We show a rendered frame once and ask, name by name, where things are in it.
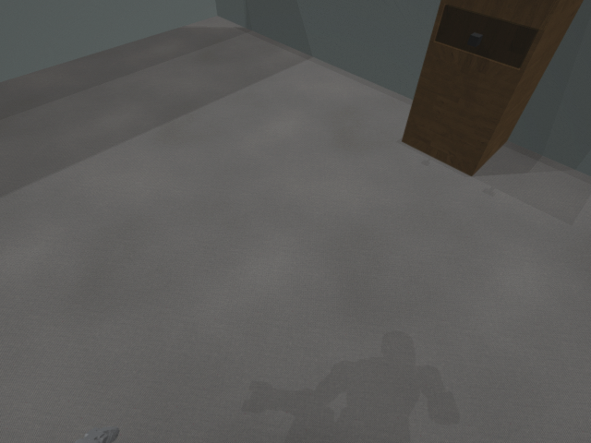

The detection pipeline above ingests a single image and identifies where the drawer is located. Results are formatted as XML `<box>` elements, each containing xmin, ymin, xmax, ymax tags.
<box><xmin>435</xmin><ymin>5</ymin><xmax>539</xmax><ymax>68</ymax></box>

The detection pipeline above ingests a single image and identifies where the cabinet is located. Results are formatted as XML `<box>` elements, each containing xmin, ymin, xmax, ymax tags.
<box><xmin>402</xmin><ymin>0</ymin><xmax>584</xmax><ymax>176</ymax></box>

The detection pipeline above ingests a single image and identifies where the handle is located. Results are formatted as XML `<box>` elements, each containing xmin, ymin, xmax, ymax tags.
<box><xmin>467</xmin><ymin>32</ymin><xmax>483</xmax><ymax>47</ymax></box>

